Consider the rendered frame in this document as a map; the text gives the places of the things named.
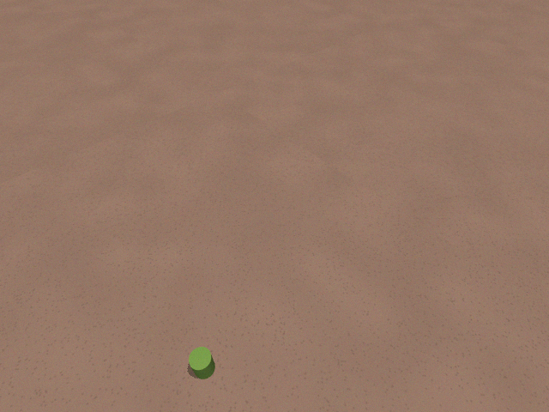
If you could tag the can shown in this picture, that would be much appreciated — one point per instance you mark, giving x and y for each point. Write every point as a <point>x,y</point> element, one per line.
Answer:
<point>201,362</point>

